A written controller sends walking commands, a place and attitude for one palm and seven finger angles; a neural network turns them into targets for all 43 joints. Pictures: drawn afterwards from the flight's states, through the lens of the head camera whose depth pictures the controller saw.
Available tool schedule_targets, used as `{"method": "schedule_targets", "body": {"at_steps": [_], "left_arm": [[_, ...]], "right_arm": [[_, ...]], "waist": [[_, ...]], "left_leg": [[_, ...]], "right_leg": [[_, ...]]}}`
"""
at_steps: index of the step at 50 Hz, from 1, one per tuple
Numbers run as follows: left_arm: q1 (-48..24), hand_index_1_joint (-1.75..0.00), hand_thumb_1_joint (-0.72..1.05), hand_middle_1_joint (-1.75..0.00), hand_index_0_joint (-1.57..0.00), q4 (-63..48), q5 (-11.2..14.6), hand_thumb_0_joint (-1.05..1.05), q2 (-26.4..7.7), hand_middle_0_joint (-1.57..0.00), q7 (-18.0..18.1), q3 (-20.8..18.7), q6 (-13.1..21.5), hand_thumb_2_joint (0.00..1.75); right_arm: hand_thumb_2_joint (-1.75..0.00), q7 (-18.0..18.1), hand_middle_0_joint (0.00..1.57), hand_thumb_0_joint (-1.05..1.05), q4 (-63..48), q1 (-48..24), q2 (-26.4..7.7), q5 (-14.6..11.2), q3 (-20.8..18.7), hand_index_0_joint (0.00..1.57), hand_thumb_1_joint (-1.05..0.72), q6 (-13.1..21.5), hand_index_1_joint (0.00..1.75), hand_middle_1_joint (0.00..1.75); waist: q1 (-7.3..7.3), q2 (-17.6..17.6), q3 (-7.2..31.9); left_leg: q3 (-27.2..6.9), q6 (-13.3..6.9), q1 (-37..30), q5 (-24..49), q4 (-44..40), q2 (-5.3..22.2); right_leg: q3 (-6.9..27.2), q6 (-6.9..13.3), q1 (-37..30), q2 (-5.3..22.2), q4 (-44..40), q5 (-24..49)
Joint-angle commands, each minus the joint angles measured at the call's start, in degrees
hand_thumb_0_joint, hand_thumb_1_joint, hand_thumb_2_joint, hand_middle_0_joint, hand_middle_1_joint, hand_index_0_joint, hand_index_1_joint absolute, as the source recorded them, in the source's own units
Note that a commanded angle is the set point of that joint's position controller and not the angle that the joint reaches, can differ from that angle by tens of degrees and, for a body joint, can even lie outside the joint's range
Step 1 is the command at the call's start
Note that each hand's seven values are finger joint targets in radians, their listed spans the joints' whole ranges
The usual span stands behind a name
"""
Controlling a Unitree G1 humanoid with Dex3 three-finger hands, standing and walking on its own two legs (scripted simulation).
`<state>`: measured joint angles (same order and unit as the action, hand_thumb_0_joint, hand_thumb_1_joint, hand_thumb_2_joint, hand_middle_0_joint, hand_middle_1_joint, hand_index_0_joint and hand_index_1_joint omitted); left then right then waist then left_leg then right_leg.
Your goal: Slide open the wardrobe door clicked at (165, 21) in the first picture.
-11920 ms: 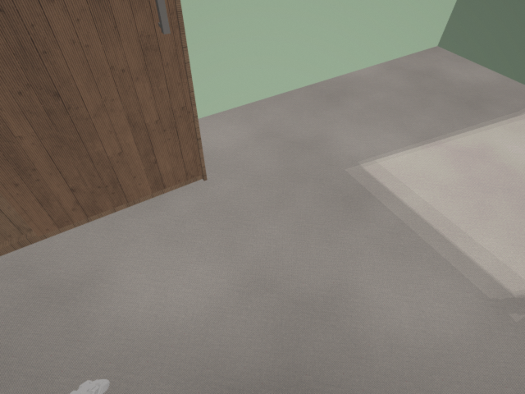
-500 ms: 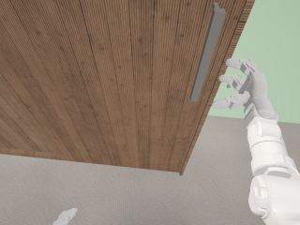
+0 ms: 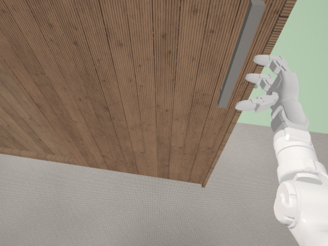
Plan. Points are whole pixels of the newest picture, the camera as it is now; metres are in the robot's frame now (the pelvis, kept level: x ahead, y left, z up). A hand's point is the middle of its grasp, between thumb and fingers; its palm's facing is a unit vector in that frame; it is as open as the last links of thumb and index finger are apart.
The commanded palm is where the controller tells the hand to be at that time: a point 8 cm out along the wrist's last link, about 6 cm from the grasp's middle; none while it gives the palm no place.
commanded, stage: feel for the door with the fingertips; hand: right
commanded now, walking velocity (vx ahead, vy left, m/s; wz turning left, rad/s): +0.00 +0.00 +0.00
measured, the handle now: (235, 59) +0.53 -0.09 +0.19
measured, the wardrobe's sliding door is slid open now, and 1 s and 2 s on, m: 0.00 0.00 0.00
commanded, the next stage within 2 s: slide the fingers in behind the handle in 0.70 s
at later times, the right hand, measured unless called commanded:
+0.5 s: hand (250, 84) +0.47 -0.13 +0.16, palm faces +0.02 +1.00 +0.01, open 14.0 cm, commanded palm +0.45 -0.18 +0.16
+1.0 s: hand (246, 80) +0.48 -0.12 +0.16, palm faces +0.00 +1.00 -0.01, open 13.9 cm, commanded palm +0.46 -0.17 +0.16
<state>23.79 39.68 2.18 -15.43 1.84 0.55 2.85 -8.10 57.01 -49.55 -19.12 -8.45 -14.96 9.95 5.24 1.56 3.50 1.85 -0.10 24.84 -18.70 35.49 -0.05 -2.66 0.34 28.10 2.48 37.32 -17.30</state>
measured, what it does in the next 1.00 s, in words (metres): stands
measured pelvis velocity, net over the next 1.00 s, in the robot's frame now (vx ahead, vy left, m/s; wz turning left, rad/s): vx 0.00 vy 0.00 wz -0.01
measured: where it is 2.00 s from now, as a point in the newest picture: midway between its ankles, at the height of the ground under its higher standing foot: outside the picture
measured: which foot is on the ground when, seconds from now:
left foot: down 0.00-1.00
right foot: down 0.00-1.00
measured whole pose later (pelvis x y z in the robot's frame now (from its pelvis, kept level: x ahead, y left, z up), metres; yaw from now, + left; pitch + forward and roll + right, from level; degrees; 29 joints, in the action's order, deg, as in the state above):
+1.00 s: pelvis +0.00 +0.00 +0.00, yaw +0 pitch +9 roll +1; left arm 24.4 40.9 1.3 -14.8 0.7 0.1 3.3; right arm -3.9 61.8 -54.1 -17.5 -6.9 -13.0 12.1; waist 5.8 2.0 4.2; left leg 2.3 -0.4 26.4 -18.9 36.4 -0.1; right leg -2.0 0.1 29.8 2.5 38.1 -17.2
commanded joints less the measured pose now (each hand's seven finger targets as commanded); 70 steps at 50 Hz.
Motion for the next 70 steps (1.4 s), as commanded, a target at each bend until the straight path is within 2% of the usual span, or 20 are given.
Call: {"method": "schedule_targets", "body": {"at_steps": [1,4,7,9,15,20,24,31,36,42,45,47,49,52,57,61,63,65,68,70], "left_arm": [[0.52,-0.3,0.9,-0.3,-0.2,-6.49,0.17,0.0,-7.67,-0.2,0.25,-3.26,2.4,0.9],[1.21,-0.3,0.9,-0.3,-0.2,-5.97,-0.12,0.0,-7.73,-0.2,0.11,-3.35,2.43,0.9],[0.01,-0.3,0.9,-0.3,-0.2,-6.8,-0.06,0.0,-7.23,-0.2,-0.28,-3.44,2.58,0.9],[0.22,-0.3,0.9,-0.3,-0.2,-6.61,-0.2,0.0,-7.27,-0.2,-0.36,-3.39,2.25,0.9],[-1.08,-0.3,0.9,-0.3,-0.2,-7.03,-0.02,0.0,-7.1,-0.2,0.26,-3.02,1.41,0.9],[-1.51,-0.3,0.9,-0.3,-0.2,-6.81,0.24,0.0,-6.72,-0.2,0.47,-2.81,1.68,0.9],[-0.27,-0.3,0.9,-0.3,-0.2,-5.93,0.08,0.0,-7.53,-0.2,0.8,-2.72,1.59,0.9],[0.64,-0.3,0.9,-0.3,-0.2,-5.19,-0.02,0.0,-7.54,-0.2,0.48,-2.75,2.02,0.9],[2.35,-0.3,0.9,-0.3,-0.2,-4.72,-0.5,0.0,-7.93,-0.2,0.05,-3.08,2.0,0.9],[3.19,-0.3,0.9,-0.3,-0.2,-3.81,-0.52,0.0,-7.79,-0.2,-0.19,-3.4,2.0,0.9],[3.45,-0.3,0.9,-0.3,-0.2,-3.81,-0.61,0.0,-8.09,-0.2,-0.28,-3.46,2.15,0.9],[3.02,-0.3,0.9,-0.3,-0.2,-4.21,-0.64,0.0,-7.77,-0.2,-0.47,-3.48,2.44,0.9],[3.22,-0.3,0.9,-0.3,-0.2,-4.18,-0.7,0.0,-7.81,-0.2,-0.5,-3.47,2.43,0.9],[2.82,-0.3,0.9,-0.3,-0.2,-4.31,-0.59,0.0,-8.01,-0.2,-0.36,-3.41,2.42,0.9],[1.95,-0.3,0.9,-0.3,-0.2,-5.26,-0.63,0.0,-7.58,-0.2,-0.38,-3.13,2.39,0.9],[1.33,-0.3,0.9,-0.3,-0.2,-6.15,-0.61,0.0,-7.37,-0.2,-0.38,-3.27,2.28,0.9],[0.85,-0.3,0.9,-0.3,-0.2,-6.24,-0.43,0.0,-7.07,-0.2,-0.39,-3.14,2.17,0.9],[1.06,-0.3,0.9,-0.3,-0.2,-5.94,-0.33,0.0,-7.48,-0.2,-0.19,-3.23,1.86,0.9],[0.26,-0.3,0.9,-0.3,-0.2,-6.2,-0.13,0.0,-6.95,-0.2,-0.18,-3.37,1.82,0.9],[0.57,-0.3,0.9,-0.3,-0.2,-5.7,-0.17,0.0,-6.94,-0.2,-0.29,-3.38,1.88,0.9]], "right_arm": [[-0.3,1.37,0.3,0.0,-17.33,-28.81,-8.66,-0.02,0.06,0.3,0.5,3.81,1.2,1.2],[-0.3,2.84,0.3,0.0,-16.86,-27.1,-8.72,-0.22,-0.91,0.3,0.5,3.28,1.2,1.2],[-0.3,3.8,0.3,0.0,-20.08,-25.52,-6.94,0.26,-0.22,0.3,0.5,2.83,1.2,1.2],[-0.3,4.55,0.3,0.0,-19.29,-22.6,-7.85,0.69,-1.09,0.3,0.5,2.18,1.2,1.2],[-0.3,5.56,0.3,0.0,-18.01,-26.24,-10.17,1.7,-2.38,0.3,0.5,1.26,1.2,1.2],[-0.3,3.97,0.3,0.0,-15.56,-29.49,-5.95,1.25,1.69,0.3,0.5,2.54,1.2,1.2],[-0.3,2.84,0.3,0.0,-9.88,-32.14,-8.65,0.35,-0.22,0.3,0.5,2.62,1.2,1.2],[-0.3,2.27,0.3,0.0,-8.62,-37.15,-6.77,0.61,2.32,0.3,0.5,4.81,1.2,1.2],[-0.3,3.46,0.3,0.0,-7.99,-36.23,-10.21,0.94,-1.36,0.3,0.5,5.4,1.2,1.2],[-0.3,3.88,0.3,0.0,-7.34,-38.34,-6.31,1.62,2.25,0.3,0.5,5.73,1.2,1.2],[-0.3,3.99,0.3,0.0,-7.25,-36.51,-8.16,1.69,0.5,0.3,0.5,6.1,1.2,1.2],[-0.3,3.78,0.3,0.0,-8.98,-35.36,-6.67,1.49,1.25,0.3,0.5,6.4,1.2,1.2],[-0.3,3.72,0.3,0.0,-8.46,-34.16,-4.91,1.08,2.38,0.3,0.5,6.22,1.2,1.2],[-0.3,4.43,0.3,0.0,-8.99,-34.9,-8.54,1.14,-0.63,0.3,0.5,5.85,1.2,1.2],[-0.3,5.8,0.3,0.0,-9.14,-32.29,-8.87,2.26,-1.03,0.3,0.5,5.92,1.2,1.2],[-0.3,6.05,0.3,0.0,-12.73,-32.28,-9.47,2.3,-1.7,0.3,0.5,6.36,1.2,1.2],[-0.3,5.65,0.3,0.0,-11.39,-31.13,-6.77,2.13,0.44,0.3,0.5,5.51,1.2,1.2],[-0.3,5.55,0.3,0.0,-10.63,-31.99,-7.89,1.94,-0.25,0.3,0.5,5.09,1.2,1.2],[-0.3,5.02,0.3,0.0,-13.27,-33.0,-3.87,1.62,3.05,0.3,0.5,4.77,1.2,1.2],[-0.3,5.36,0.3,0.0,-13.57,-33.96,-2.94,1.3,3.69,0.3,0.5,4.88,1.2,1.2]], "waist": [[-0.13,2.0,21.34],[-0.28,-1.46,20.53],[-1.08,0.41,22.62],[-1.41,-2.38,21.13],[-0.83,-3.24,18.69],[0.72,-1.57,18.59],[1.39,-4.31,17.64],[2.76,-0.8,19.6],[1.44,-1.16,23.03],[2.94,0.22,20.22],[2.11,-0.99,20.95],[1.41,1.4,22.17],[1.93,-1.03,20.71],[1.18,-1.57,20.09],[0.66,-2.83,19.13],[0.06,-1.72,22.38],[0.63,-2.37,20.0],[1.24,-4.27,19.09],[1.26,0.37,21.2],[1.59,0.35,21.09]], "left_leg": [[0.37,-0.91,-3.46,19.02,-3.74,-2.01],[0.71,-0.95,-4.73,19.68,-3.89,-2.15],[0.41,-0.9,-5.65,22.39,-3.43,-2.09],[0.54,-0.93,-7.24,23.67,-3.55,-2.03],[-0.27,-0.56,-7.2,22.17,-4.38,-1.59],[-0.41,-0.55,-4.82,21.89,-4.48,-1.55],[-0.74,-0.32,-5.07,19.95,-4.87,-1.24],[-0.6,-0.4,-1.71,18.47,-3.99,-1.41],[-0.39,-0.51,-3.56,21.15,-2.88,-1.73],[0.18,-0.58,0.55,16.97,-3.65,-2.1],[0.23,-0.72,-0.8,16.73,-3.53,-2.09],[0.32,-0.96,-0.78,17.29,-3.25,-2.16],[0.76,-0.92,-0.71,16.7,-3.47,-2.23],[0.22,-0.68,-1.85,16.11,-3.78,-2.12],[0.07,-0.6,-2.96,16.73,-3.59,-1.99],[-0.24,-0.61,-5.0,19.61,-3.09,-1.93],[-0.24,-0.46,-4.34,19.78,-3.62,-1.99],[-0.39,-0.24,-4.33,19.93,-3.91,-1.87],[-0.21,-0.63,-3.07,20.27,-3.56,-1.85],[0.18,-0.73,-1.99,19.98,-3.36,-1.99]], "right_leg": [[2.42,1.29,-16.04,-1.91,-3.41,15.56],[2.5,1.4,-15.09,-1.85,-3.31,16.4],[1.86,1.3,-16.66,-1.96,-3.33,18.35],[1.7,1.53,-14.99,-2.03,-3.21,19.07],[1.09,1.79,-13.12,-2.31,-3.92,15.05],[1.24,1.77,-14.86,-2.42,-3.14,14.67],[1.57,1.98,-12.01,-2.78,-3.06,11.89],[2.43,1.7,-13.43,-2.62,-2.23,12.1],[2.62,1.55,-13.5,-2.51,-1.76,15.4],[3.07,1.28,-14.57,-2.02,-2.15,13.13],[3.17,1.31,-13.87,-2.03,-2.51,12.94],[3.13,1.06,-15.4,-2.02,-2.33,14.1],[3.23,1.18,-14.95,-1.85,-2.45,13.82],[2.68,1.31,-12.7,-2.08,-3.08,11.46],[2.09,1.46,-11.34,-2.08,-3.22,11.24],[1.71,1.48,-12.9,-2.28,-2.79,13.39],[1.3,1.58,-12.17,-2.38,-2.72,12.74],[1.25,1.81,-11.41,-2.33,-2.84,12.25],[1.52,1.41,-14.63,-2.39,-2.3,14.01],[2.25,1.23,-15.85,-2.16,-2.19,15.07]]}}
